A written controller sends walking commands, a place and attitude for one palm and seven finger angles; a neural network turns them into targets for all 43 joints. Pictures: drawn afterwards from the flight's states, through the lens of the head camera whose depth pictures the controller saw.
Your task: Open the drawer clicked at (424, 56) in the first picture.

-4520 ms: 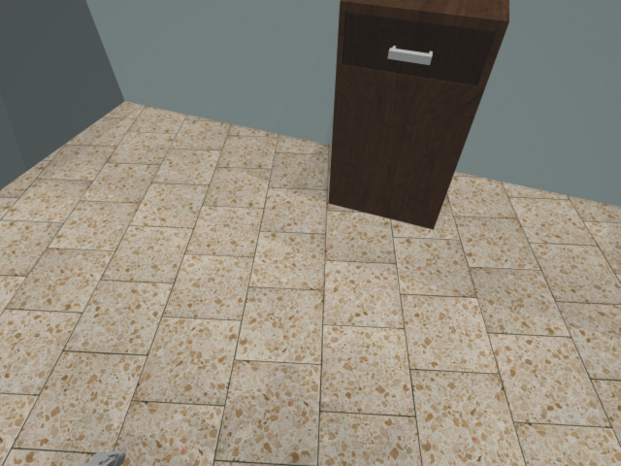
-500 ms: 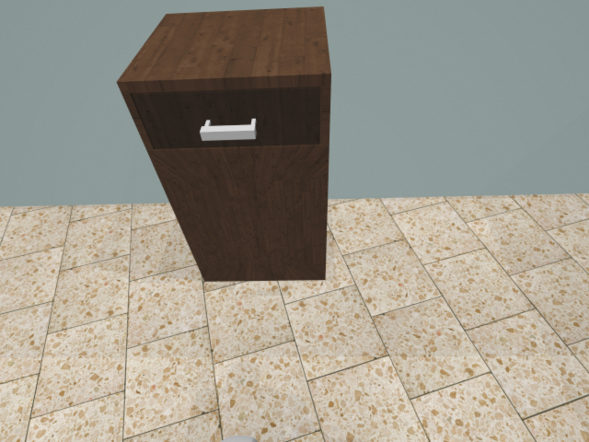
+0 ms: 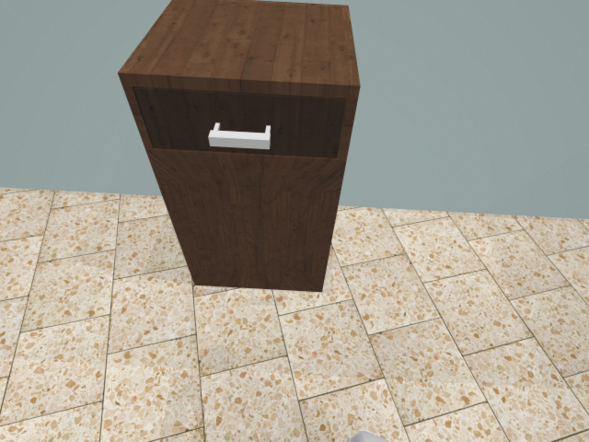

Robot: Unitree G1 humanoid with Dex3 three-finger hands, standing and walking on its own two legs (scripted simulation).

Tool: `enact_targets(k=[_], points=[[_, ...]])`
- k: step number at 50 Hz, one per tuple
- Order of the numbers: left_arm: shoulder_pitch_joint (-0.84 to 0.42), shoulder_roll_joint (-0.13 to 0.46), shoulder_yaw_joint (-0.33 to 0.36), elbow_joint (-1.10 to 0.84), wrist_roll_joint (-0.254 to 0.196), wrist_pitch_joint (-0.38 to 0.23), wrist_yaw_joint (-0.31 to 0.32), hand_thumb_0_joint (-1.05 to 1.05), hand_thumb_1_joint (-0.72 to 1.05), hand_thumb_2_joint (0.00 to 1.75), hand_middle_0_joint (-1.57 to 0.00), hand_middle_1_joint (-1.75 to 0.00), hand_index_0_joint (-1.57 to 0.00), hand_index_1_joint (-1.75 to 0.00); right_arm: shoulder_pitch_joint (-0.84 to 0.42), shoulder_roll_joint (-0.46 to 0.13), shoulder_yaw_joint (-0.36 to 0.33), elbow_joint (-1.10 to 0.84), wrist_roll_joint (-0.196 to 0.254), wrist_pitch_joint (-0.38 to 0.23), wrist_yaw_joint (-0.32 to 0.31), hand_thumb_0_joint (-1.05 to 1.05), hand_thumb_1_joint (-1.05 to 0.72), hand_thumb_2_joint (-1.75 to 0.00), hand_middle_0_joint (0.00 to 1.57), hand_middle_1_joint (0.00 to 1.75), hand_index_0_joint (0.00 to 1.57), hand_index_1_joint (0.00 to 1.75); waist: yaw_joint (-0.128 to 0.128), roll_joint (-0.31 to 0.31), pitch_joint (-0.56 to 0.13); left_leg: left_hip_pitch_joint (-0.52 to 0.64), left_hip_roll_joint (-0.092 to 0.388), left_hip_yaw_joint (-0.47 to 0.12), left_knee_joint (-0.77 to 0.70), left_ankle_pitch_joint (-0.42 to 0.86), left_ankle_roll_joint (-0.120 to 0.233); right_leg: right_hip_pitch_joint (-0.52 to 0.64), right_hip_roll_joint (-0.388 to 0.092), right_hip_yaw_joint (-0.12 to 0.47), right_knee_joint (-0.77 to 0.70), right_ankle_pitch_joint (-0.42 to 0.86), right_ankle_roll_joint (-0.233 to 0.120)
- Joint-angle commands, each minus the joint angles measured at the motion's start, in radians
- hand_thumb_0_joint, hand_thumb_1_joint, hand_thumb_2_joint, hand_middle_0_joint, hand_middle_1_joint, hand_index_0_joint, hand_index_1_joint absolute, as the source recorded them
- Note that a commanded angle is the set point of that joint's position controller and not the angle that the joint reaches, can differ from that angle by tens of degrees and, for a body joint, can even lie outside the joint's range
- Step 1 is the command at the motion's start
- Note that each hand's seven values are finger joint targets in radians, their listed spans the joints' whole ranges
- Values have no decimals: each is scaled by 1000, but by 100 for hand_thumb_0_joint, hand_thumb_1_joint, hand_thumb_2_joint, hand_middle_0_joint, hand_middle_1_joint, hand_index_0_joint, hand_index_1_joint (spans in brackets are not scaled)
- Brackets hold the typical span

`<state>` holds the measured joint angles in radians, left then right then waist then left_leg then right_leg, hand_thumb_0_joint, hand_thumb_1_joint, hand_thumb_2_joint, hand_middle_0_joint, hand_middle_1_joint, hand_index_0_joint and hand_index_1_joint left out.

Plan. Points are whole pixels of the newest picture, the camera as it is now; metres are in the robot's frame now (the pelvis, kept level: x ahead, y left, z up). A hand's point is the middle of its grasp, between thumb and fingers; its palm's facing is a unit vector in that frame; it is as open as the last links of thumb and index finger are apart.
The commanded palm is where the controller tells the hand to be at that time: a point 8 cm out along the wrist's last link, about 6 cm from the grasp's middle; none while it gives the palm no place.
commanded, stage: take the last steps up to it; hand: left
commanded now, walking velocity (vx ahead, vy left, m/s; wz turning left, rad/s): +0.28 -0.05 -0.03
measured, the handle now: (241, 133) +0.72 +0.17 -0.02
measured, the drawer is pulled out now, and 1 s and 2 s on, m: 0.00 0.00 0.00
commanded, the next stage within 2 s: come to a stop and stand still in 0.34 s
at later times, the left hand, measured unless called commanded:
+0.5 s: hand (205, 440) +0.16 +0.15 -0.19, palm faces +0.07 -0.99 -0.12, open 7.3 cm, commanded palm none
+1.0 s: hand (223, 389) +0.23 +0.13 -0.17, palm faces +0.00 -0.96 -0.28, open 7.3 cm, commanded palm none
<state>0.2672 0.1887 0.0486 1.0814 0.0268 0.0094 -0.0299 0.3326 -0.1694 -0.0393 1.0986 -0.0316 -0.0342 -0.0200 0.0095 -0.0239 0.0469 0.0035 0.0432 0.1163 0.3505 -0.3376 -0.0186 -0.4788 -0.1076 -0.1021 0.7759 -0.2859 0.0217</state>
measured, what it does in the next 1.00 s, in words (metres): walks ahead: right foot, then left foot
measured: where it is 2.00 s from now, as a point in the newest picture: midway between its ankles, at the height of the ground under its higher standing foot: outside the picture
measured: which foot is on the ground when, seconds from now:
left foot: down 0.00-0.10, up 0.12-0.46, down 0.48-0.98, up 1.00-1.00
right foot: up 0.00-0.06, down 0.08-0.50, up 0.52-0.96, down 0.98-1.00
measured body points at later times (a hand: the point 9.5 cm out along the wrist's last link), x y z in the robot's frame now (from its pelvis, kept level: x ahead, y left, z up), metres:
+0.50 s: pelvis +0.17 -0.01 -0.01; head +0.17 +0.02 +0.44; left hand +0.15 +0.21 -0.18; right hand +0.23 -0.25 -0.15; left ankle +0.24 +0.08 -0.74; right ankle +0.12 -0.13 -0.74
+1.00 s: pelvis +0.16 -0.07 -0.01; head +0.17 -0.09 +0.44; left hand +0.23 +0.18 -0.15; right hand +0.19 -0.30 -0.18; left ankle +0.23 +0.08 -0.74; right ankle +0.16 -0.18 -0.74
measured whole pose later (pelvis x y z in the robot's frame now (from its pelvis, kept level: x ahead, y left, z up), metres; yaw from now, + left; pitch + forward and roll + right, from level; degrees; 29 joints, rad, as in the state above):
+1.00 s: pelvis +0.16 -0.07 -0.01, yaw -2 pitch -1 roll +1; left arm 0.20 0.19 0.04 1.01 0.03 0.03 0.03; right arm 0.20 -0.18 -0.06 1.05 -0.02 0.05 -0.01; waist -0.01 0.03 0.04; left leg -0.35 0.10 0.13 0.57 -0.23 -0.02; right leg -0.25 -0.05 -0.06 0.58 -0.29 0.01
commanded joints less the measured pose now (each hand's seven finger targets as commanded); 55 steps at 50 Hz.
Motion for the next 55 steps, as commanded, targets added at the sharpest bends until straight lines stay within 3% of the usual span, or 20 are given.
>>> enact_targets(k=[1, 3, 4, 5, 6, 9, 12, 18, 22, 23, 25, 26, 31, 37, 44, 47, 49, 50, 53, 55], points=[[-40, 39, 18, -71, -5, -32, -5, 0, 90, 90, -20, -30, -20, -30, 11, -167, -39, -27, -1, -17, -7, 0, -90, -90, 20, 30, 20, 30, -6, 169, 86, -144, 243, -110, -65, 278, 147, 112, 32, -33, -129, 56, -22], [135, 85, 34, -15, 1, -48, 1, 0, 90, 90, -20, -30, -20, -30, 4, -157, -35, -22, 6, -15, -3, 0, -90, -90, 20, 30, 20, 30, 79, 73, 7, -209, 161, -32, 192, 361, 98, 375, 73, -52, -251, 91, -47], [257, 162, 51, 17, 7, -61, 12, 0, 90, 90, -20, -30, -20, -30, 27, -113, -27, -30, 16, -19, 7, 0, -90, -90, 20, 30, 20, 30, 130, -101, -85, -361, 89, 31, 456, 245, 63, 571, -72, 143, -322, 20, -99], [337, 253, 68, 30, 1, -64, 24, 0, 90, 90, -20, -30, -20, -30, 42, -54, -14, -66, 25, -23, 9, 0, -90, -90, 20, 30, 20, 30, 131, -318, -155, -557, -21, 23, 764, -238, 40, 680, -314, 534, -478, 43, -202], [297, 259, 65, 22, -14, -64, 30, 0, 90, 90, -20, -30, -20, -30, -10, -91, -20, -75, 28, -15, 8, 0, -90, -90, 20, 30, 20, 30, 133, -284, -149, -580, 13, -99, 910, -251, 57, 580, -335, 602, -558, -89, -233], [46, 134, 33, -51, -7, -65, 49, 0, 90, 90, -20, -30, -20, -30, -56, -67, -26, -68, 10, -6, 18, 0, -90, -90, 20, 30, 20, 30, 26, 1, -2, -567, 107, -126, 901, -33, 44, 301, -256, 343, -580, -96, -203], [18, 81, 9, -48, -3, -77, 49, 0, 90, 90, -20, -30, -20, -30, 25, -26, -14, -40, 4, 18, 22, 0, -90, -90, 20, 30, 20, 30, -28, -84, -11, -469, 98, -71, 725, 8, 13, 218, -176, 148, -576, 144, -171], [57, 102, 13, -18, -3, -74, 45, 0, 90, 90, -20, -30, -20, -30, -64, -8, -7, -71, 10, 10, 31, 0, -90, -90, 20, 30, 20, 30, -4, -101, 7, -422, 68, -13, 409, 46, 0, 270, -159, 116, -561, 180, -189], [44, 98, 16, -9, -9, -60, 44, 0, 90, 90, -20, -30, -20, -30, -18, -30, -4, -53, 8, -8, 27, 0, -90, -90, 20, 30, 20, 30, -37, -48, 18, -210, 33, 24, 182, 160, 7, 203, -111, 82, -462, 69, -142], [59, 60, 5, -5, -13, -53, 46, 0, 90, 90, -20, -30, -20, -30, 19, -54, -3, -32, 9, -17, 20, 0, -90, -90, 20, 30, 20, 30, -46, 45, 4, -104, 60, -26, 111, 240, 10, 160, -62, 59, -353, 96, -110], [114, -8, -13, -9, -22, -38, 52, 0, 90, 90, -20, -30, -20, -30, 70, -160, -9, -29, 6, -10, -1, 0, -90, -90, 20, 30, 20, 30, -32, 308, -42, -98, 344, -324, -25, 574, 139, 136, 59, -23, -117, -200, -16], [108, 7, -15, 5, -20, -21, 62, 0, 90, 90, -20, -30, -20, -30, 29, -144, 1, -22, 6, -5, -18, 0, -90, -90, 20, 30, 20, 30, -28, 332, -52, -124, 347, -341, -72, 672, 160, 156, 58, 36, -28, -298, -4], [78, 45, 1, -7, -10, 19, 64, 0, 90, 90, -20, -30, -20, -30, -40, -167, -25, -47, 19, 21, -47, 0, -90, -90, 20, 30, 20, 30, -23, 117, -95, -35, 348, -211, 15, 1048, 209, 66, 34, 95, 178, -228, 14], [49, 46, 27, -66, -7, 53, 59, 0, 90, 90, -20, -30, -20, -30, -118, -161, -40, -90, 16, 36, -37, 0, -90, -90, 20, 30, 20, 30, -8, 158, -128, -115, 301, -108, -4, 749, 192, 22, 53, 118, 332, -131, 32], [5, 33, 11, -101, -6, 36, 54, 0, 90, 90, -20, -30, -20, -30, -129, -168, -57, -96, 5, 52, -7, 0, -90, -90, 20, 30, 20, 30, -26, 243, -59, -241, 273, -169, -72, 194, 167, 169, 55, 37, -41, -160, 4], [102, 61, 11, -65, -1, 16, 57, 0, 90, 90, -20, -30, -20, -30, -126, -143, -55, -100, 14, 59, 3, 0, -90, -90, 20, 30, 20, 30, 17, 97, -57, -363, 174, -108, 39, 1, 79, 361, 48, 33, -366, 47, -2], [-3, 183, 15, -110, 5, -1, 64, 0, 90, 90, -20, -30, -20, -30, -115, -31, -26, -133, 24, 72, 17, 0, -90, -90, 20, 30, 20, 30, -21, -226, 23, -401, 25, -37, 303, -145, -2, 148, -230, 356, -611, -106, -116], [-35, 187, 22, -126, 1, -1, 65, 0, 90, 90, -20, -30, -20, -30, -146, -60, -33, -136, 17, 86, 16, 0, -90, -90, 20, 30, 20, 30, 6, -267, 30, -370, 26, -80, 407, -156, 12, 49, -226, 366, -653, -248, -144], [-114, 116, 9, -129, -1, -1, 65, 0, 90, 90, -20, -30, -20, -30, -68, -66, -34, -82, 14, 84, 14, 0, -90, -90, 20, 30, 20, 30, -43, -190, 59, -385, 13, -109, 555, -50, 23, 69, -131, 249, -604, -139, -142], [-91, 98, 8, -119, -4, -8, 65, 0, 90, 90, -20, -30, -20, -30, -38, -46, -25, -62, 16, 73, 10, 0, -90, -90, 20, 30, 20, 30, -36, -132, 27, -368, 16, -95, 524, -41, 16, 141, -116, 198, -558, -2, -146]])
